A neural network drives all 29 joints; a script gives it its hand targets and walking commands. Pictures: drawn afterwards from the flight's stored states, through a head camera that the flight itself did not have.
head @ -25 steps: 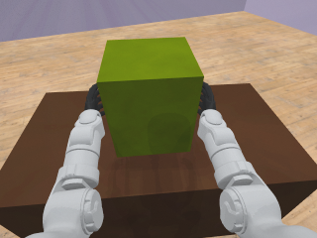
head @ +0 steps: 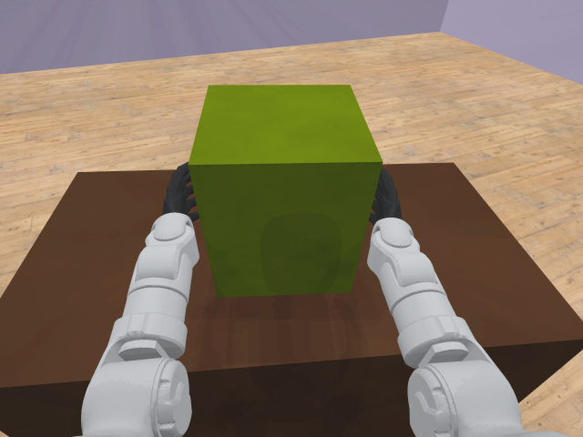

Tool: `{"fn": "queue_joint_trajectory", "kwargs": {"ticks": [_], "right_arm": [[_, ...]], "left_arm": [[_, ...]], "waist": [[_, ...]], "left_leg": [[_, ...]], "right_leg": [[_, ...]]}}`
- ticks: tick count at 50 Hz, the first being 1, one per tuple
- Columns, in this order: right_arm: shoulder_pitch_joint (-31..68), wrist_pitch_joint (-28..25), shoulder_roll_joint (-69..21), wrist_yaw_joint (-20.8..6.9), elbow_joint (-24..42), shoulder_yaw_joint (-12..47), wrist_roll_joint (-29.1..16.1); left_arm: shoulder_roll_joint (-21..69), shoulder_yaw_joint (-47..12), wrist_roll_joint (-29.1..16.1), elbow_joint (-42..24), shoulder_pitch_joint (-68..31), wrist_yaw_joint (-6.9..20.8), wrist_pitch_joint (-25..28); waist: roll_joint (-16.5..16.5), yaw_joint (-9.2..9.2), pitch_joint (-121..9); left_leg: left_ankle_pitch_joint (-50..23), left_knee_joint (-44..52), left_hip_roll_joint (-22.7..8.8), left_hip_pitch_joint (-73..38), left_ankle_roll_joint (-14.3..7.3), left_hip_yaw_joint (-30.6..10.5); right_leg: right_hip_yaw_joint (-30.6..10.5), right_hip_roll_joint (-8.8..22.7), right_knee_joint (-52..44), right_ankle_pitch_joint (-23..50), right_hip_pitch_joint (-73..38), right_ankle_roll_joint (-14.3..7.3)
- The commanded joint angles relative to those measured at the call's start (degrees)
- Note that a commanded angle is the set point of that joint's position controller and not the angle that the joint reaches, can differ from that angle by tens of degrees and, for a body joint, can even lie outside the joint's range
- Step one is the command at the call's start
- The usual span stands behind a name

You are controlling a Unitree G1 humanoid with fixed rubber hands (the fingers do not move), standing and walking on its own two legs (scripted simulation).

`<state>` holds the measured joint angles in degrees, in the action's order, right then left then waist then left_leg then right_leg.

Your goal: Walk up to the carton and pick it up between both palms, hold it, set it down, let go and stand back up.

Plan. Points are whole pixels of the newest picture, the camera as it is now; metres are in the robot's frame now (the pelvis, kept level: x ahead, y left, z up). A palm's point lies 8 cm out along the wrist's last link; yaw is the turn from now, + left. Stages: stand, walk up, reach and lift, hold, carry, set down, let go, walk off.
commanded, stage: set down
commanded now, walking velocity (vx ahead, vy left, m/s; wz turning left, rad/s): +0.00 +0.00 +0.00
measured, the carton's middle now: (282, 193) +0.44 +0.02 +0.15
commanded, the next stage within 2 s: none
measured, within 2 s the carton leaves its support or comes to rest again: neither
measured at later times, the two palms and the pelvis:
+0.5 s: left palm (189, 236) +0.40 +0.17 +0.09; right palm (383, 230) +0.39 -0.13 +0.11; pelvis +0.01 +0.00 +0.00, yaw +0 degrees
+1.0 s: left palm (193, 244) +0.41 +0.16 +0.07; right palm (379, 241) +0.40 -0.13 +0.08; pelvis +0.02 -0.01 +0.00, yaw +0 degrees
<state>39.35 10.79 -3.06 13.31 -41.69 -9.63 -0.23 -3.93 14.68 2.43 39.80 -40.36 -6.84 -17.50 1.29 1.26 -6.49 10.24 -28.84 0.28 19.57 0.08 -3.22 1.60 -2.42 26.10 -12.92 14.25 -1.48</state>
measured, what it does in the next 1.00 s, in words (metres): stands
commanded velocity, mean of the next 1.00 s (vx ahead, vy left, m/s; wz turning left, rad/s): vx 0.00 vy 0.00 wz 0.00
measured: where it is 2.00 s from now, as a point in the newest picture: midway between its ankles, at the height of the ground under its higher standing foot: outside the picture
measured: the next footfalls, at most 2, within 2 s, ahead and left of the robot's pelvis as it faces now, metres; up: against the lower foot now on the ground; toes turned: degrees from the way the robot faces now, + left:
none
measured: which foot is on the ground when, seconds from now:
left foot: down 0.00-1.00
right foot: down 0.00-1.00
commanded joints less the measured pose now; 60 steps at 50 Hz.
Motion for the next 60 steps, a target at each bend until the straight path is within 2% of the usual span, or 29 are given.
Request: {"fn": "queue_joint_trajectory", "kwargs": {"ticks": [1,4,5,7,10,11,12,15,18,19,20,21,23,27,28,32,33,34,37,40,41,43,46,49,50,51,52,57,60], "right_arm": [[54.14,-6.53,-34.19,-12.39,7.69,11.65,2.01],[52.12,-7.08,-33.16,-13.63,1.83,5.85,5.71],[50.97,-7.82,-32.78,-14.13,-0.15,3.59,7.27],[51.12,-9.44,-33.72,-14.81,-0.34,2.18,8.81],[53.24,-12.63,-37.22,-16.04,-0.08,3.18,9.77],[53.22,-13.46,-39.06,-16.35,-0.78,4.54,9.92],[52.70,-14.13,-38.52,-16.61,-1.40,3.76,10.22],[52.99,-16.30,-39.93,-16.51,-0.48,5.42,10.84],[49.53,-16.61,-38.71,-16.14,-2.04,3.66,12.50],[49.04,-16.83,-39.19,-16.23,-3.11,3.22,13.17],[48.39,-16.73,-37.66,-15.98,-3.64,2.31,13.57],[48.44,-16.16,-37.40,-15.90,-2.97,2.21,13.87],[47.00,-16.13,-37.79,-15.71,-3.17,3.06,13.76],[45.40,-17.03,-38.07,-15.96,-3.99,2.20,15.01],[47.05,-17.56,-38.96,-16.00,-2.12,3.56,14.73],[44.42,-18.61,-39.01,-15.97,-3.23,2.55,16.28],[45.01,-19.21,-39.86,-15.91,-2.51,2.58,16.25],[45.71,-19.57,-39.57,-16.03,-1.59,3.13,15.72],[44.91,-20.42,-39.00,-15.68,-1.85,2.68,16.73],[42.84,-19.93,-37.47,-15.74,-2.71,0.07,18.86],[42.93,-19.58,-37.00,-16.01,-3.94,-1.22,19.23],[42.90,-20.27,-37.71,-16.35,-3.68,-1.07,19.69],[41.70,-20.85,-36.12,-16.86,-6.48,-4.97,22.60],[44.07,-22.93,-37.09,-17.17,-3.99,-5.25,23.18],[42.32,-23.17,-36.79,-17.26,-5.28,-4.63,23.82],[42.63,-23.54,-36.91,-17.31,-5.96,-5.98,24.29],[42.68,-23.72,-37.04,-17.35,-6.01,-6.19,25.39],[40.84,-23.96,-35.43,-17.32,-7.92,-9.89,28.17],[40.96,-24.27,-34.99,-17.51,-6.94,-11.04,29.09]], "left_arm": [[40.98,-18.52,4.69,-3.65,-48.42,12.17,6.76],[38.60,-13.05,7.45,3.49,-46.17,13.46,7.26],[38.98,-12.68,7.97,4.74,-46.67,13.67,8.20],[39.13,-12.33,7.69,4.29,-47.96,13.49,10.24],[42.25,-16.10,5.70,0.90,-54.21,12.00,14.77],[42.23,-15.99,5.15,0.80,-55.36,11.37,16.14],[42.69,-17.28,4.54,-0.03,-56.06,10.78,16.96],[43.01,-17.53,4.28,2.42,-54.44,9.95,19.42],[42.17,-16.83,5.35,5.34,-52.15,10.34,20.03],[41.86,-16.23,6.25,5.99,-52.55,10.47,20.57],[41.37,-15.45,6.19,8.26,-49.67,10.76,20.06],[39.34,-12.92,7.29,9.76,-48.73,11.26,19.69],[39.07,-11.83,8.52,10.19,-46.54,11.85,19.72],[39.38,-11.92,8.60,8.20,-48.02,11.92,21.54],[39.95,-12.58,8.06,7.80,-49.04,11.89,22.13],[39.64,-12.21,8.46,8.58,-47.63,12.07,23.38],[40.39,-12.66,8.36,8.05,-48.38,11.96,24.22],[40.31,-12.46,8.37,8.43,-47.49,11.96,24.35],[39.72,-11.52,9.27,10.87,-45.81,12.27,24.82],[36.97,-7.43,11.06,14.90,-43.10,13.30,24.21],[36.60,-6.56,11.81,13.68,-44.00,13.39,24.19],[36.68,-6.54,12.60,13.23,-44.07,13.33,24.44],[36.17,-5.32,13.13,13.85,-46.26,12.92,25.07],[37.68,-6.86,12.26,13.29,-46.40,12.21,26.35],[36.87,-6.15,12.68,13.62,-45.29,12.22,26.81],[37.73,-6.58,12.18,12.67,-46.68,12.04,27.31],[36.63,-6.31,12.68,13.10,-47.31,12.06,27.73],[34.65,-2.66,15.21,16.29,-44.62,12.51,27.42],[33.65,-1.51,16.21,16.55,-44.23,12.71,27.03]], "waist": [[-6.73,0.45,-30.24],[-4.75,-0.64,-22.65],[-5.85,-0.21,-22.22],[-5.62,-0.29,-25.39],[-8.04,-0.33,-30.80],[-8.05,-1.26,-32.67],[-8.55,-0.42,-34.54],[-7.23,-0.83,-38.37],[-6.14,0.80,-36.11],[-6.33,0.03,-36.06],[-5.54,0.36,-32.99],[-4.54,-0.82,-32.06],[-4.04,-1.22,-30.25],[-5.10,-0.74,-33.46],[-4.63,-1.41,-35.35],[-4.27,-0.41,-35.67],[-5.53,-0.31,-37.89],[-4.64,-1.18,-36.84],[-3.60,-0.88,-36.77],[-2.93,-1.09,-32.41],[-2.66,-1.38,-30.20],[-4.21,-2.07,-30.28],[-4.98,-1.11,-30.80],[-5.75,-0.90,-35.22],[-5.65,-2.11,-34.04],[-5.52,-1.03,-35.76],[-5.67,-1.27,-36.22],[-4.20,-1.23,-30.34],[-4.82,-1.19,-30.37]], "left_leg": [[-8.55,8.14,0.09,-22.23,1.45,2.59],[-1.58,10.93,-0.29,-19.19,0.67,3.88],[-0.51,11.38,-0.29,-18.90,0.80,3.97],[-2.33,11.41,-0.21,-19.04,1.05,4.50],[-7.39,9.87,-0.02,-18.81,2.46,4.73],[-9.94,9.06,-0.10,-18.91,2.51,4.85],[-10.19,9.06,-0.18,-19.05,2.95,4.73],[-13.15,8.13,0.08,-17.44,2.71,5.29],[-13.40,8.16,0.00,-16.54,2.54,5.32],[-13.04,8.47,-0.26,-16.00,2.75,5.41],[-12.68,8.59,-0.46,-16.32,2.54,5.41],[-9.88,9.37,-0.37,-15.09,1.76,5.72],[-11.24,9.36,-0.11,-13.45,1.38,5.94],[-14.99,8.54,-0.33,-14.61,2.07,5.79],[-16.65,7.79,-0.26,-14.74,2.07,6.10],[-18.02,7.26,-0.25,-13.51,2.58,6.02],[-19.23,6.60,-0.27,-14.09,2.84,5.89],[-20.38,6.30,-0.39,-13.95,2.89,5.97],[-20.82,6.07,-0.52,-13.07,2.74,5.96],[-15.40,7.63,-0.57,-10.28,1.84,6.29],[-14.03,8.49,-0.53,-9.88,1.73,6.53],[-15.04,8.31,-0.52,-10.12,1.93,6.53],[-15.18,8.26,-1.40,-12.54,2.44,6.71],[-18.04,6.75,-1.41,-13.74,3.15,6.67],[-19.80,6.32,-1.59,-13.30,3.16,6.92],[-19.96,6.37,-1.69,-14.52,3.37,6.90],[-20.05,6.12,-1.71,-14.16,3.36,7.30],[-16.46,7.24,-1.69,-11.87,2.69,7.82],[-15.19,7.63,-1.44,-10.28,2.44,8.01]], "right_leg": [[0.22,0.20,-10.00,5.73,-4.39,2.28],[0.33,0.94,-10.79,-0.18,-4.17,2.31],[0.66,1.25,-10.39,-1.03,-3.73,2.07],[1.15,1.07,-10.15,1.08,-4.36,2.37],[1.23,0.84,-9.22,4.47,-3.99,2.21],[1.18,0.79,-8.62,6.09,-3.98,2.44],[1.33,0.74,-8.76,5.83,-3.73,2.28],[1.04,0.40,-8.17,10.37,-5.71,2.74],[0.61,0.83,-7.87,13.03,-6.17,3.04],[0.79,0.85,-7.65,12.11,-6.16,2.93],[0.77,1.03,-8.03,11.78,-5.93,3.05],[0.47,1.27,-8.34,10.05,-7.08,3.07],[0.00,1.69,-7.38,14.73,-9.64,3.74],[0.48,1.95,-6.62,17.10,-9.43,3.70],[0.41,1.65,-5.98,19.04,-8.92,3.90],[0.58,1.83,-5.04,21.86,-9.81,4.24],[0.36,1.87,-5.08,22.20,-9.62,3.98],[0.28,1.64,-4.95,22.96,-9.30,4.02],[0.37,1.83,-4.59,25.34,-10.46,4.15],[0.23,2.40,-4.94,22.51,-11.57,4.27],[0.27,2.76,-4.98,21.77,-11.57,4.46],[0.34,2.79,-4.48,21.60,-11.84,4.40],[1.89,2.01,-5.74,15.25,-6.61,3.67],[2.13,1.63,-5.57,16.88,-5.39,3.29],[1.90,1.73,-5.27,17.77,-5.37,3.41],[2.35,1.54,-5.74,17.32,-4.84,3.22],[2.52,1.44,-5.39,17.51,-4.39,3.29],[2.59,1.84,-5.27,16.96,-5.56,3.55],[2.55,2.24,-4.81,17.36,-6.71,3.76]]}}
